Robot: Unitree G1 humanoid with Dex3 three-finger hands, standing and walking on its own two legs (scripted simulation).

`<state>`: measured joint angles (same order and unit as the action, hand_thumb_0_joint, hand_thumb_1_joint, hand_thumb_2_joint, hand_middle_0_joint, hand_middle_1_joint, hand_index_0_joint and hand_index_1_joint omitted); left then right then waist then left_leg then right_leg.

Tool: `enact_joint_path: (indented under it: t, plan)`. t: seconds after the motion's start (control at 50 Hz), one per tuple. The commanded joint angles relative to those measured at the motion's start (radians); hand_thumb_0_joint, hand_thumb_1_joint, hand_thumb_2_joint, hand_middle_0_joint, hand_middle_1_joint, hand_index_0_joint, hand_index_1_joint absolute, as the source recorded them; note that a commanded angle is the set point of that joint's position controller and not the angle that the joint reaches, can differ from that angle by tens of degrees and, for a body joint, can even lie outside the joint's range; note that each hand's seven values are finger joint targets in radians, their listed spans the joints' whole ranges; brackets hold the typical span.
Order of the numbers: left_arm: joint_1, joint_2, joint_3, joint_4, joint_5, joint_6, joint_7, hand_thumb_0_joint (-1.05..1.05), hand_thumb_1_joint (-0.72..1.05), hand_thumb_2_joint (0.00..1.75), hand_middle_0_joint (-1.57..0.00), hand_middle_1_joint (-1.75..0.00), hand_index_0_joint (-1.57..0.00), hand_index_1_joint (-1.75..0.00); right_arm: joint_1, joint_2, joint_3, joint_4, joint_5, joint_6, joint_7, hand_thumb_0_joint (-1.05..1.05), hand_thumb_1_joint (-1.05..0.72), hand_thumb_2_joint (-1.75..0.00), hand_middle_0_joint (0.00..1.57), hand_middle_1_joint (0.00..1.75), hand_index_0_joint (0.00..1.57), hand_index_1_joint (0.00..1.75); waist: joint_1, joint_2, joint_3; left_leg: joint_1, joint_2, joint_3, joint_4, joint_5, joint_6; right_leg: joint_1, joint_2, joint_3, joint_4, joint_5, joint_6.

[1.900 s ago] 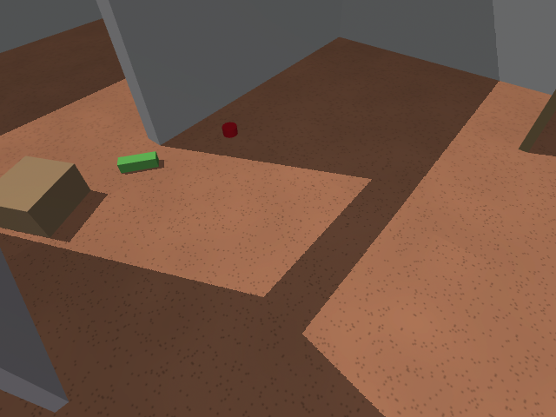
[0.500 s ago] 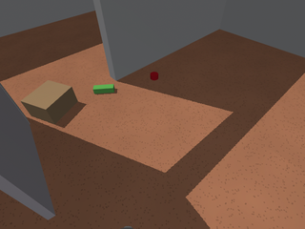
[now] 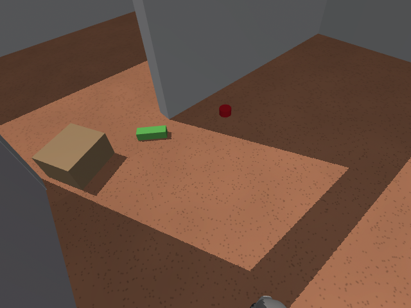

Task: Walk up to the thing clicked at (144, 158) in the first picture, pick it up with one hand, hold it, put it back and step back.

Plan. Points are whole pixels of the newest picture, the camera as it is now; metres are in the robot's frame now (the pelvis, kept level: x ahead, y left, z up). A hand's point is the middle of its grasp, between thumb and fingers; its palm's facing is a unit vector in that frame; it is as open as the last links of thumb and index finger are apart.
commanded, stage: walk up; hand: left
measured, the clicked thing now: (152, 132) +1.38 +0.41 -0.74
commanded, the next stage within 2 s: none
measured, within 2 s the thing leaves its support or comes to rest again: neither
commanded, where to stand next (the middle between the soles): +0.99 +0.19 m, yaw +3 degrees
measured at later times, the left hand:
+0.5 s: hand (79, 288) +0.23 +0.33 -0.16, palm faces +0.10 -0.92 -0.38, open 7.4 cm
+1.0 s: hand (100, 174) +0.54 +0.35 -0.13, palm faces -0.01 -0.92 -0.40, open 7.4 cm
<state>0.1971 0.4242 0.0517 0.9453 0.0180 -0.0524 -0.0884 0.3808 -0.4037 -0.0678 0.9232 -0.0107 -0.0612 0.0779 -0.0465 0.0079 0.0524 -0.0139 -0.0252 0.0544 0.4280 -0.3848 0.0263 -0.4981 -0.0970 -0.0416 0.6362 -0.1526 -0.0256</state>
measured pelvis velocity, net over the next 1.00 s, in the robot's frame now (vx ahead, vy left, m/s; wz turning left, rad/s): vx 0.48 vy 0.07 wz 0.07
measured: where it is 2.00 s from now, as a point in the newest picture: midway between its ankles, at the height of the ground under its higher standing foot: (188, 198)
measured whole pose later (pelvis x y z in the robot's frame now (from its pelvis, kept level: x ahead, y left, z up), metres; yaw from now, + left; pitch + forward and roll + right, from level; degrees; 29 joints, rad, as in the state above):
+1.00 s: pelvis +0.48 +0.07 -0.01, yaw +4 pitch -2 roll +3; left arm 0.23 0.42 0.05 0.90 0.01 -0.05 -0.07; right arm 0.38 -0.40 -0.07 0.86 -0.01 -0.06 0.05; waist -0.04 0.00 0.08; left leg -0.01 -0.02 0.12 0.47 -0.42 0.01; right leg -0.43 -0.07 -0.04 0.57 -0.13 -0.04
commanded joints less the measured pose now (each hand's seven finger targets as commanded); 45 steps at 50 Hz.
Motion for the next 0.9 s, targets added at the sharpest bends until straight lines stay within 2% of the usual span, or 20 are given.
enact_joint_path:
  t: [0.0, 0.02, 0.04, 0.06, 0.08, 0.1, 0.16, 0.2, 0.28, 0.38, 0.44, 0.46, 0.48, 0.5, 0.52, 0.54, 0.58, 0.62, 0.8, 0.88]
  plan:
    - [0.046, 0.190, 0.068, -0.067, -0.008, -0.050, 0.029, 0.00, 0.90, 0.90, -0.20, -0.30, -0.20, -0.30, -0.078, -0.261, -0.067, -0.123, 0.009, -0.024, -0.029, 0.00, -0.90, -0.90, 0.20, 0.30, 0.20, 0.30, 0.091, 0.007, -0.076, -0.194, 0.192, -0.082, 0.112, 0.492, 0.126, 0.367, 0.083, -0.088, -0.126, 0.022, -0.027]
    - [0.161, 0.223, 0.085, -0.038, -0.004, -0.056, 0.042, 0.00, 0.90, 0.90, -0.20, -0.30, -0.20, -0.30, -0.057, -0.219, -0.049, -0.127, 0.009, -0.023, -0.029, 0.00, -0.90, -0.90, 0.20, 0.30, 0.20, 0.30, 0.141, -0.078, -0.160, -0.254, 0.124, -0.032, 0.329, 0.498, 0.097, 0.548, 0.083, -0.084, -0.143, -0.014, -0.045]
    - [0.284, 0.289, 0.113, -0.025, 0.002, -0.063, 0.054, 0.00, 0.90, 0.90, -0.20, -0.30, -0.20, -0.30, -0.016, -0.160, -0.030, -0.142, 0.010, -0.025, -0.027, 0.00, -0.90, -0.90, 0.20, 0.30, 0.20, 0.30, 0.187, -0.222, -0.244, -0.427, 0.048, -0.011, 0.591, 0.263, 0.051, 0.720, -0.119, 0.196, -0.197, -0.179, -0.084]
    - [0.293, 0.343, 0.116, -0.049, -0.002, -0.070, 0.062, 0.00, 0.90, 0.90, -0.20, -0.30, -0.20, -0.30, 0.017, -0.151, -0.022, -0.149, 0.010, -0.024, -0.031, 0.00, -0.90, -0.90, 0.20, 0.30, 0.20, 0.30, 0.155, -0.262, -0.225, -0.626, -0.043, -0.081, 0.729, -0.124, 0.022, 0.792, -0.346, 0.600, -0.310, -0.217, -0.161]
    - [0.229, 0.358, 0.115, -0.065, -0.018, -0.066, 0.065, 0.00, 0.90, 0.90, -0.20, -0.30, -0.20, -0.30, -0.018, -0.256, -0.044, -0.129, 0.006, -0.017, -0.042, 0.00, -0.90, -0.90, 0.20, 0.30, 0.20, 0.30, 0.151, -0.172, -0.196, -0.685, 0.013, -0.131, 0.814, -0.124, 0.025, 0.745, -0.407, 0.709, -0.347, -0.273, -0.258]
    - [0.191, 0.334, 0.107, -0.084, -0.025, -0.067, 0.068, 0.00, 0.90, 0.90, -0.20, -0.30, -0.20, -0.30, -0.076, -0.272, -0.047, -0.122, 0.001, -0.022, -0.047, 0.00, -0.90, -0.90, 0.20, 0.30, 0.20, 0.30, 0.149, -0.115, -0.118, -0.701, 0.052, -0.162, 0.841, -0.087, 0.018, 0.645, -0.393, 0.662, -0.358, -0.206, -0.284]
    - [0.116, 0.261, 0.077, -0.098, -0.027, -0.077, 0.069, 0.00, 0.90, 0.90, -0.20, -0.30, -0.20, -0.30, -0.073, -0.212, -0.035, -0.097, 0.019, -0.017, -0.029, 0.00, -0.90, -0.90, 0.20, 0.30, 0.20, 0.30, 0.084, -0.116, 0.006, -0.584, 0.086, -0.186, 0.709, 0.056, 0.020, 0.406, -0.217, 0.253, -0.358, 0.066, -0.173]
    - [0.088, 0.256, 0.072, -0.108, -0.021, -0.084, 0.066, 0.00, 0.90, 0.90, -0.20, -0.30, -0.20, -0.30, -0.050, -0.193, -0.039, -0.089, 0.014, -0.001, -0.014, 0.00, -0.90, -0.90, 0.20, 0.30, 0.20, 0.30, 0.057, -0.166, 0.023, -0.526, 0.087, -0.170, 0.636, 0.107, 0.001, 0.326, -0.178, 0.135, -0.383, 0.100, -0.166]
    - [0.062, 0.278, 0.079, -0.142, -0.010, -0.092, 0.063, 0.00, 0.90, 0.90, -0.20, -0.30, -0.20, -0.30, -0.162, -0.181, -0.043, -0.126, 0.003, 0.011, 0.014, 0.00, -0.90, -0.90, 0.20, 0.30, 0.20, 0.30, 0.062, -0.159, 0.050, -0.537, 0.109, -0.099, 0.392, 0.170, -0.043, 0.301, -0.185, 0.033, -0.430, 0.015, -0.191]
    - [0.092, 0.298, 0.080, -0.137, -0.007, -0.082, 0.061, 0.00, 0.90, 0.90, -0.20, -0.30, -0.20, -0.30, -0.262, -0.177, -0.053, -0.148, -0.004, 0.002, 0.036, 0.00, -0.90, -0.90, 0.20, 0.30, 0.20, 0.30, 0.083, -0.119, -0.003, -0.360, 0.114, -0.013, 0.188, 0.317, -0.013, 0.297, -0.185, -0.026, -0.361, -0.020, -0.141]
    - [0.073, 0.299, 0.075, -0.140, -0.011, -0.067, 0.065, 0.00, 0.90, 0.90, -0.20, -0.30, -0.20, -0.30, -0.134, -0.208, -0.072, -0.108, -0.016, -0.001, 0.027, 0.00, -0.90, -0.90, 0.20, 0.30, 0.20, 0.30, -0.001, -0.036, -0.065, -0.159, 0.082, 0.018, 0.151, 0.271, 0.016, 0.257, -0.181, -0.048, -0.169, 0.088, -0.124]
    - [0.116, 0.253, 0.057, -0.141, -0.013, -0.059, 0.068, 0.00, 0.90, 0.90, -0.20, -0.30, -0.20, -0.30, -0.033, -0.252, -0.090, -0.075, -0.027, -0.007, 0.017, 0.00, -0.90, -0.90, 0.20, 0.30, 0.20, 0.30, -0.042, 0.085, -0.138, 0.001, 0.058, -0.006, 0.126, 0.169, 0.052, 0.209, -0.114, -0.098, 0.081, 0.156, -0.101]
    - [0.183, 0.179, 0.030, -0.137, -0.016, -0.053, 0.069, 0.00, 0.90, 0.90, -0.20, -0.30, -0.20, -0.30, 0.088, -0.319, -0.116, -0.050, -0.036, -0.012, -0.002, 0.00, -0.90, -0.90, 0.20, 0.30, 0.20, 0.30, -0.093, 0.267, -0.202, 0.148, 0.165, -0.201, 0.034, -0.047, 0.110, 0.049, -0.037, -0.111, 0.379, 0.017, -0.061]
    - [0.213, 0.123, 0.013, -0.153, -0.027, -0.048, 0.063, 0.00, 0.90, 0.90, -0.20, -0.30, -0.20, -0.30, 0.056, -0.371, -0.124, -0.094, -0.029, -0.019, -0.017, 0.00, -0.90, -0.90, 0.20, 0.30, 0.20, 0.30, -0.053, 0.399, -0.202, 0.221, 0.380, -0.635, -0.078, -0.136, 0.151, -0.171, 0.096, -0.032, 0.565, -0.399, -0.016]
    - [0.202, 0.246, 0.039, -0.135, -0.026, -0.038, 0.081, 0.00, 0.90, 0.90, -0.20, -0.30, -0.20, -0.30, 0.008, -0.395, -0.127, -0.112, 0.012, -0.016, -0.022, 0.00, -0.90, -0.90, 0.20, 0.30, 0.20, 0.30, -0.056, 0.256, -0.212, 0.187, 0.445, -0.759, -0.157, -0.160, 0.238, -0.189, 0.059, 0.056, 0.615, -0.376, -0.044]
    - [0.151, 0.267, 0.034, -0.127, -0.020, -0.039, 0.083, 0.00, 0.90, 0.90, -0.20, -0.30, -0.20, -0.30, -0.029, -0.365, -0.121, -0.112, 0.024, -0.012, -0.029, 0.00, -0.90, -0.90, 0.20, 0.30, 0.20, 0.30, -0.044, 0.173, -0.138, 0.100, 0.425, -0.679, -0.166, -0.072, 0.214, -0.195, 0.025, 0.091, 0.632, -0.310, -0.040]
    - [0.160, 0.241, 0.035, -0.091, -0.039, -0.037, 0.071, 0.00, 0.90, 0.90, -0.20, -0.30, -0.20, -0.30, -0.114, -0.273, -0.078, -0.133, 0.020, -0.024, -0.038, 0.00, -0.90, -0.90, 0.20, 0.30, 0.20, 0.30, 0.018, 0.078, -0.040, -0.087, 0.309, -0.368, -0.148, 0.203, 0.114, -0.092, -0.010, 0.143, 0.535, -0.183, -0.033]
    - [0.195, 0.218, 0.040, -0.073, -0.044, -0.028, 0.061, 0.00, 0.90, 0.90, -0.20, -0.30, -0.20, -0.30, -0.112, -0.248, -0.065, -0.123, 0.026, -0.039, -0.037, 0.00, -0.90, -0.90, 0.20, 0.30, 0.20, 0.30, 0.049, 0.105, -0.014, -0.175, 0.262, -0.233, -0.156, 0.333, 0.091, -0.011, -0.021, 0.122, 0.453, -0.138, -0.017]
    - [0.028, 0.185, 0.044, -0.129, -0.018, -0.009, 0.032, 0.00, 0.90, 0.90, -0.20, -0.30, -0.20, -0.30, -0.058, -0.246, -0.071, -0.140, 0.006, -0.055, -0.042, 0.00, -0.90, -0.90, 0.20, 0.30, 0.20, 0.30, 0.014, 0.090, 0.068, -0.099, 0.262, -0.140, -0.245, 0.295, 0.135, -0.119, -0.015, 0.076, 0.178, -0.004, 0.026]
    - [-0.029, 0.155, 0.040, -0.149, -0.014, -0.027, 0.025, 0.00, 0.90, 0.90, -0.20, -0.30, -0.20, -0.30, -0.058, -0.234, -0.066, -0.151, 0.004, -0.042, -0.041, 0.00, -0.90, -0.90, 0.20, 0.30, 0.20, 0.30, 0.012, 0.083, 0.044, -0.078, 0.254, -0.073, -0.148, 0.454, 0.142, 0.018, -0.002, 0.008, -0.034, 0.049, 0.006]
